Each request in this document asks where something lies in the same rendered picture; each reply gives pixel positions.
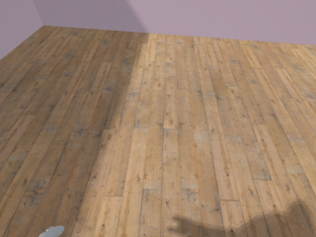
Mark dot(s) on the left robot hand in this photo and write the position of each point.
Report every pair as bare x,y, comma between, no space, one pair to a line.
53,231

